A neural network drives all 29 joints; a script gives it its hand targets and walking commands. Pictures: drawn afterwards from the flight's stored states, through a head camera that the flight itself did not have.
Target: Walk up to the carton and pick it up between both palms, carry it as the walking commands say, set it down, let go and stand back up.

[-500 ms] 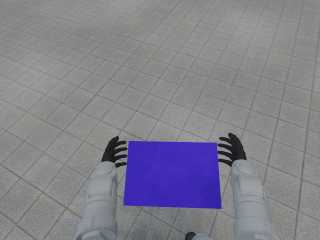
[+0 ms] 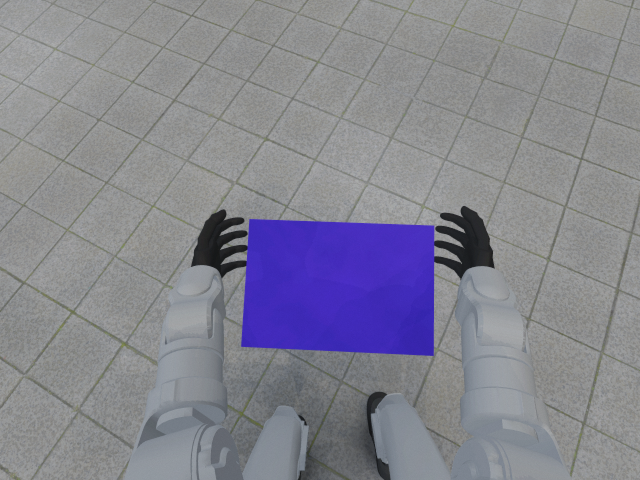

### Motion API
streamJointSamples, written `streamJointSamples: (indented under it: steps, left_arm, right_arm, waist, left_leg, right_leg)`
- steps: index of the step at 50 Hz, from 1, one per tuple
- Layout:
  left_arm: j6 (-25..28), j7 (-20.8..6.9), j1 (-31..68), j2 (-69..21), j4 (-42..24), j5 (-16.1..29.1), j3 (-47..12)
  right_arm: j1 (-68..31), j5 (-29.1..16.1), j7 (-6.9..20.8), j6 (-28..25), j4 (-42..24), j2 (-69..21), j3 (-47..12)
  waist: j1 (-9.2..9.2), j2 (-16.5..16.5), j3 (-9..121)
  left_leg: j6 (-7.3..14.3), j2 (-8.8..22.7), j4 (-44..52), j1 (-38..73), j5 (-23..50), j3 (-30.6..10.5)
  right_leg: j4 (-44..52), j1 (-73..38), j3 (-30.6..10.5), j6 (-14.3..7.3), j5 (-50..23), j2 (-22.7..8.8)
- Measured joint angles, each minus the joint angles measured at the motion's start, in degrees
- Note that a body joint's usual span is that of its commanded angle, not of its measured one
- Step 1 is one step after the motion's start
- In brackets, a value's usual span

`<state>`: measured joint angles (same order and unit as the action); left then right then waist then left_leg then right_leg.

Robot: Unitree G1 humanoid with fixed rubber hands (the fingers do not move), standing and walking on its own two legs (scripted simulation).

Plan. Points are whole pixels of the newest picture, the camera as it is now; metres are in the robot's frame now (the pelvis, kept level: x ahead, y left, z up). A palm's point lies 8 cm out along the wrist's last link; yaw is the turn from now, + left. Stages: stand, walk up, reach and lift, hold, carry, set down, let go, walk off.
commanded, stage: set down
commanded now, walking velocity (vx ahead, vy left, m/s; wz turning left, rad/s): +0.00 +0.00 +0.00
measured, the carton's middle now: (338, 285) +0.38 +0.00 -0.15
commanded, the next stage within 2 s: none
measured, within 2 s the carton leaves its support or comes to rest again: neither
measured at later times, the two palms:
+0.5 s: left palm (229, 269) +0.41 +0.16 -0.14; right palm (452, 274) +0.39 -0.18 -0.14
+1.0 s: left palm (241, 274) +0.43 +0.17 -0.23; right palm (435, 279) +0.40 -0.18 -0.23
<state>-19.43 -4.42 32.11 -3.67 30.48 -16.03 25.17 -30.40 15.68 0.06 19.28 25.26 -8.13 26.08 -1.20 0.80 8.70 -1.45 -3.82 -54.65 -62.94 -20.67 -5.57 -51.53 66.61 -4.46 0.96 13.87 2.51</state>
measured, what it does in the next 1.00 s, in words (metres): lowers itself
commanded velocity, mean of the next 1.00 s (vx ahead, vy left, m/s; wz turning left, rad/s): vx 0.00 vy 0.00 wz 0.00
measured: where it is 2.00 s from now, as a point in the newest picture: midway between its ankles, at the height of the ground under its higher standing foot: (338, 463)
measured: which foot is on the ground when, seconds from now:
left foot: down 0.00-1.00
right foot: down 0.00-1.00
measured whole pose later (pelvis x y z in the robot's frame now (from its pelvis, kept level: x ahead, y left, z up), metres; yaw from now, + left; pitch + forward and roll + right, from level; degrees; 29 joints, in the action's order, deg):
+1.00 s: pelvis -0.03 +0.01 -0.15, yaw +1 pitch +46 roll +1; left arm -16.0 2.0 50.4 4.3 44.0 -8.8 20.6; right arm -46.4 9.5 -5.2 16.0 36.2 -1.2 26.0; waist -2.3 0.4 16.3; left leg -2.3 -7.3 -89.9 -106.6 -29.7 -4.2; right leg -86.4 110.4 -5.9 3.3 22.3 4.4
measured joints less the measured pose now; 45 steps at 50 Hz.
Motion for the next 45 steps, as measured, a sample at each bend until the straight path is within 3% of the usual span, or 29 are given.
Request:
streamJointSamples:
  steps: [26,45]
  left_arm:
    - [2.8,3.5,6.3,3.5,5.9,5.0,-3.1]
    - [3.4,5.8,15.8,7.2,12.3,6.8,-4.2]
  right_arm:
    - [-4.8,-5.1,-3.0,-3.2,4.7,3.2,-1.0]
    - [-13.6,-6.0,-5.0,-3.3,9.9,6.1,-0.4]
  waist:
    - [-0.66,-0.1,9.2]
    - [-0.94,-0.3,8.3]
  left_leg:
    - [-0.3,-2.0,-18.3,-26.0,-5.9,0.6]
    - [-0.7,-3.1,-32.0,-40.2,-8.6,1.2]
  right_leg:
    - [-18.7,26.4,-0.8,1.0,5.9,0.6]
    - [-31.8,40.5,-1.3,2.1,8.1,1.7]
